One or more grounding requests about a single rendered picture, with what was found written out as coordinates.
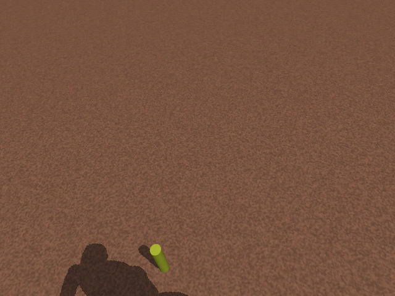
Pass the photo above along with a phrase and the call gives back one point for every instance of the can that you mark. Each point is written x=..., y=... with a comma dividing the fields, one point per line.
x=159, y=257

